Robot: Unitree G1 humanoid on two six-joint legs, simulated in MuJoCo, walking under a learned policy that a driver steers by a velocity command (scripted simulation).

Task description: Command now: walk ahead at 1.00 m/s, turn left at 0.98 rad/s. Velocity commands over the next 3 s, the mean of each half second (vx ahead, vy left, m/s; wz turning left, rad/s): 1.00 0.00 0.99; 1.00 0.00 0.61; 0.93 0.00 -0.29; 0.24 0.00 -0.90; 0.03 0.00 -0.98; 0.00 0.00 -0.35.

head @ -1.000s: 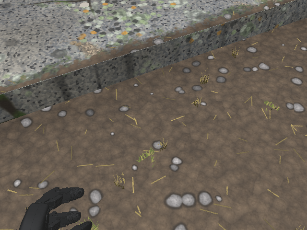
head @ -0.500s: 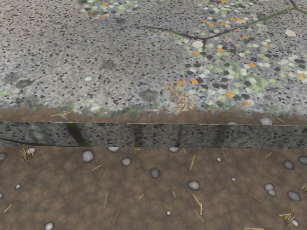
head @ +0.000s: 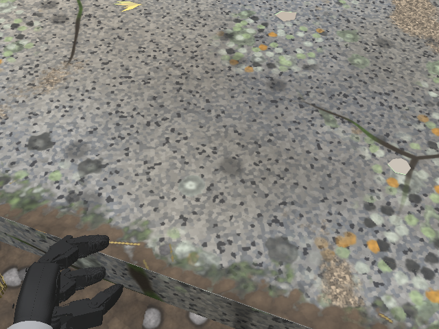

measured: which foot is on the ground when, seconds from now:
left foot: down 0.00-0.02, up 0.04-0.48, down 0.50-0.88, up 0.90-1.00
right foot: up 0.00-0.00, down 0.02-0.48, up 0.50-0.86, down 0.88-1.00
